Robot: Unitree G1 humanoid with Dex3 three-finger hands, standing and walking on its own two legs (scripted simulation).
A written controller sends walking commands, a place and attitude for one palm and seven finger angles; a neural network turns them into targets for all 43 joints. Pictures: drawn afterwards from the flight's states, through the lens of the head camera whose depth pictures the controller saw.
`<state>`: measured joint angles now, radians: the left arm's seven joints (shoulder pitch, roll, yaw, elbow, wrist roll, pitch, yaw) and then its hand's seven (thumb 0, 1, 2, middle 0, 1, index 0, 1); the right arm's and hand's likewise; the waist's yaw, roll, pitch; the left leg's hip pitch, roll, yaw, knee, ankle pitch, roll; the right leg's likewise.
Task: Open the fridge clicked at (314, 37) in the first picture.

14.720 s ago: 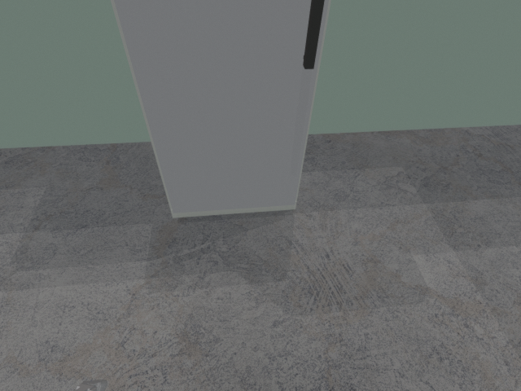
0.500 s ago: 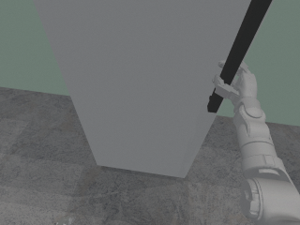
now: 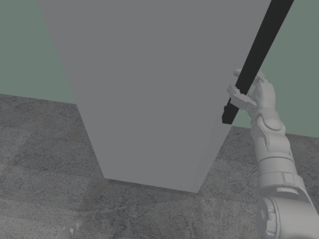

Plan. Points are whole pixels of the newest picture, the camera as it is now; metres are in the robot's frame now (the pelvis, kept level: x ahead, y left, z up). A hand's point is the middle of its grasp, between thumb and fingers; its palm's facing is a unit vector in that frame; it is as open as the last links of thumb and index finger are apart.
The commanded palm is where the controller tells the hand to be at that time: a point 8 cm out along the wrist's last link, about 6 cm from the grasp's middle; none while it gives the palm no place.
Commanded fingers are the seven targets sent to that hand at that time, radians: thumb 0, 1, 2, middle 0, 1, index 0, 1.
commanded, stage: grip the handle and tug to test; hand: right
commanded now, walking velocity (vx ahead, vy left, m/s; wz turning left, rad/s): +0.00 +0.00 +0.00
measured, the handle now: (249, 63) +0.50 -0.15 +0.23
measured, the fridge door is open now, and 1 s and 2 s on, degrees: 0 4 24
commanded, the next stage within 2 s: pull the door a little, standing still in 0.26 s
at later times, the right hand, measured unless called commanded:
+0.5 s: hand (235, 96) +0.44 -0.13 +0.17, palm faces +0.04 +1.00 +0.03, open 6.4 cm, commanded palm +0.39 -0.18 +0.17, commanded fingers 0.00 -0.90 -0.90 0.45 1.40 0.45 1.40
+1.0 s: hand (235, 108) +0.39 -0.12 +0.16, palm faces +0.02 +1.00 -0.02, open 6.8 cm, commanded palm +0.36 -0.18 +0.16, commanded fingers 0.00 -0.90 -0.90 0.45 1.40 0.45 1.40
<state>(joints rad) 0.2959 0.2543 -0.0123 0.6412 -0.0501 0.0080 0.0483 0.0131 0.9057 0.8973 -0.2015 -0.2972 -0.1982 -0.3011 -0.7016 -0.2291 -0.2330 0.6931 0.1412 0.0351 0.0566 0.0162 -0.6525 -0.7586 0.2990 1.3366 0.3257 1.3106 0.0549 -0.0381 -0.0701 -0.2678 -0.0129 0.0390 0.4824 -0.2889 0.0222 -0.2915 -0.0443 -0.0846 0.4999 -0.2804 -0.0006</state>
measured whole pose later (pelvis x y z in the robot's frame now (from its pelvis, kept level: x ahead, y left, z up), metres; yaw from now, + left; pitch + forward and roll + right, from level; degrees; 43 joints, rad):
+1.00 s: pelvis +0.08 +0.00 +0.01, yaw +10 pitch +6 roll -1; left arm 0.23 0.24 -0.02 0.54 -0.04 0.04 -0.01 0.02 0.91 0.90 -0.20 -0.30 -0.20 -0.30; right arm 0.11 -0.16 -0.23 -0.32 0.22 0.25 -0.01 -0.01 -0.69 -0.72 0.23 1.32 0.19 1.31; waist -0.01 -0.05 -0.12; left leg -0.17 -0.01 0.03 0.43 -0.27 0.03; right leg -0.14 -0.03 -0.07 0.46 -0.26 0.00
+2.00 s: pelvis +0.07 +0.23 -0.01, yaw -19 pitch +1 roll +2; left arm 0.17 0.19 0.03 0.65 0.01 -0.09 0.07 0.02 0.90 0.90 -0.20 -0.30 -0.20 -0.30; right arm 0.27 -0.27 -0.24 -0.47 0.05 -0.12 -0.13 -0.08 -0.56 -0.82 0.45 1.40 0.18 1.34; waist 0.00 -0.06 0.11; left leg -0.17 0.00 0.08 0.52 -0.36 -0.01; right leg -0.50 -0.06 0.08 0.76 -0.32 0.04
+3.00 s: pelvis +0.11 +0.53 -0.01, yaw -57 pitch -1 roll +2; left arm 0.16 0.13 -0.04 0.59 0.00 -0.16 0.05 0.01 0.90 0.90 -0.21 -0.30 -0.20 -0.30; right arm 0.14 -0.33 -0.26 -0.33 0.07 -0.05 -0.12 -0.05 -0.56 -0.82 0.45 1.40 0.22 1.33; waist -0.03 -0.05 0.10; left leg -0.28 0.02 0.04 0.55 -0.24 -0.07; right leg -0.33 -0.12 0.08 0.54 -0.20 0.08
